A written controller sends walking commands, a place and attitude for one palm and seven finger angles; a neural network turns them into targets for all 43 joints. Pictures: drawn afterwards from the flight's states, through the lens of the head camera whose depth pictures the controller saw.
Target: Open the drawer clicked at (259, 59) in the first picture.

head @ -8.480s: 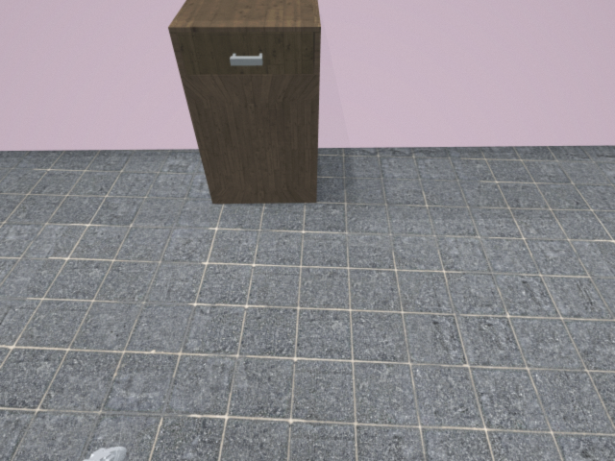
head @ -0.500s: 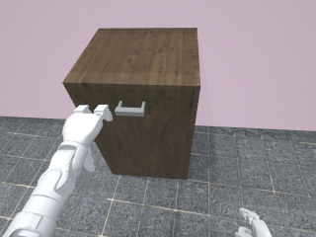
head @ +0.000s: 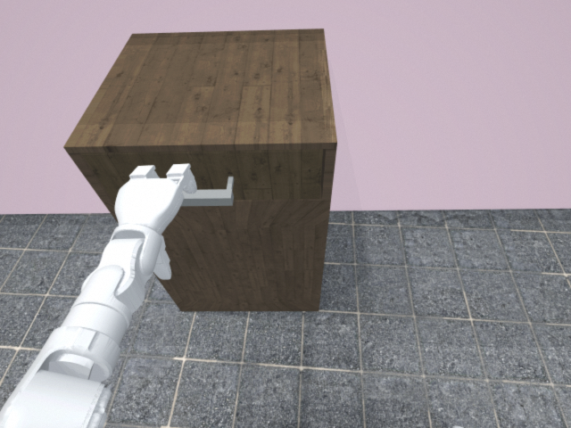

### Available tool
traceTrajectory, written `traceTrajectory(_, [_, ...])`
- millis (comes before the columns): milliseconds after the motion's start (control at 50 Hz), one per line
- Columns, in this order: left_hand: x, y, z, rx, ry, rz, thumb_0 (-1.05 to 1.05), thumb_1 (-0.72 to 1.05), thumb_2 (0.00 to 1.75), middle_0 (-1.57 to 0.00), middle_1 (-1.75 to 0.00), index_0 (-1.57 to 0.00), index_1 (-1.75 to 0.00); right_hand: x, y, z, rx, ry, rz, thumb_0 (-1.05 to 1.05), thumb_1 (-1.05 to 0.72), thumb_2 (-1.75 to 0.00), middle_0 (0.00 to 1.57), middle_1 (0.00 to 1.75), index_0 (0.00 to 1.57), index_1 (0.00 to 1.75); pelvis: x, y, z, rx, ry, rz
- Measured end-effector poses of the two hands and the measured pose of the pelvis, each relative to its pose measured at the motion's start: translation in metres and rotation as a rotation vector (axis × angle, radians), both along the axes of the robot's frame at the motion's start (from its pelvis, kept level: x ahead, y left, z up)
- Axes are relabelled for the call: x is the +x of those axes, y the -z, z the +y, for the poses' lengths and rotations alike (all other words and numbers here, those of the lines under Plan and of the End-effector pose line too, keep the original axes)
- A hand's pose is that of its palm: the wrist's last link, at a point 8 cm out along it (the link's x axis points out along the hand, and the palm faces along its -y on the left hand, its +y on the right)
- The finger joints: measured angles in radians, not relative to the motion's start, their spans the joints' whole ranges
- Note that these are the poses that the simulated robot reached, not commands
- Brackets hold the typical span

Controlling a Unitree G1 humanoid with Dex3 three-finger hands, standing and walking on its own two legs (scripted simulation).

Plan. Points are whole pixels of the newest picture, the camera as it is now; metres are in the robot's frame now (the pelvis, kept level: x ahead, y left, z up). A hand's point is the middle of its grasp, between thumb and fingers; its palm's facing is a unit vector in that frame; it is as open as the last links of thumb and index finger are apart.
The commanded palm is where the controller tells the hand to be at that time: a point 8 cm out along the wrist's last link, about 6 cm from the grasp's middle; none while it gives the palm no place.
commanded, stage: move the hooked fingers above the handle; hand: left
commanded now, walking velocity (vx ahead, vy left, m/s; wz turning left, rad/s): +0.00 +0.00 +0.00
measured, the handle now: (206, 189) +0.55 +0.18 -0.04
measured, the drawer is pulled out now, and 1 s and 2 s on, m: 0.00 0.00 0.00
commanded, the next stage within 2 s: lower the fingers behind the handle in 1.36 s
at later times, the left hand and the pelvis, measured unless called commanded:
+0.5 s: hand (185, 199) +0.47 +0.19 +0.02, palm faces -0.04 -0.02 -1.00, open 13.8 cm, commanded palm +0.46 +0.19 +0.08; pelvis +0.00 +0.01 -0.01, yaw -1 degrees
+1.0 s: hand (193, 192) +0.50 +0.19 +0.00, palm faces -0.08 -0.04 -1.00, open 13.7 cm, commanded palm +0.48 +0.19 +0.07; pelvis -0.01 +0.02 -0.02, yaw -2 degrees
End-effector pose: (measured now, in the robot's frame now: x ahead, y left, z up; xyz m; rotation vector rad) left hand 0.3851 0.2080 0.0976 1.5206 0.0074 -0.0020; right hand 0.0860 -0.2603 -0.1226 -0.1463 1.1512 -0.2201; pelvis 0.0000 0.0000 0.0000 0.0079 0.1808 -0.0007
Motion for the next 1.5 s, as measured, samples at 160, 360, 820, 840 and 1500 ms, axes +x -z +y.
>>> traceTrajectory(160, [0.023,0.005,0.0,0.015,-0.031,0.044,0.0,-0.49,0.3,-0.32,-1.2,-0.32,-1.2,-0.02,0.003,0.006,0.011,0.035,0.038,0.01,-0.91,-0.9,0.2,0.3,0.2,0.3,0.001,0.001,0.004,-0.004,0.005,0.026])
traceTrajectory(360, [0.047,0.015,-0.015,0.005,0.02,0.018,0.0,-0.49,0.3,-0.32,-1.2,-0.32,-1.2,-0.052,0.007,0.004,-0.012,0.069,0.111,0.01,-0.91,-0.9,0.2,0.3,0.2,0.3,-0.002,0.007,0.008,-0.011,0.007,0.072])
traceTrajectory(820, [0.1,0.032,-0.032,0.019,-0.017,0.031,0.0,-0.49,0.3,-0.33,-1.21,-0.34,-1.22,-0.133,0.008,0.012,-0.042,0.18,0.267,0.01,-0.91,-0.9,0.2,0.3,0.2,0.3,-0.007,0.02,0.016,-0.025,0.027,0.177])
traceTrajectory(840, [0.1,0.032,-0.031,0.018,-0.019,0.032,0.0,-0.49,0.3,-0.34,-1.22,-0.34,-1.22,-0.135,0.008,0.013,-0.039,0.18,0.274,0.01,-0.91,-0.9,0.2,0.3,0.2,0.3,-0.007,0.02,0.016,-0.026,0.028,0.176])
traceTrajectory(1500, [0.094,0.034,-0.02,0.009,-0.036,0.063,0.0,-0.49,0.3,-0.32,-1.2,-0.32,-1.2,-0.089,0.009,0.013,-0.03,0.134,0.208,0.01,-0.91,-0.9,0.2,0.3,0.2,0.3,0.003,0.015,0.015,-0.028,0.016,0.156])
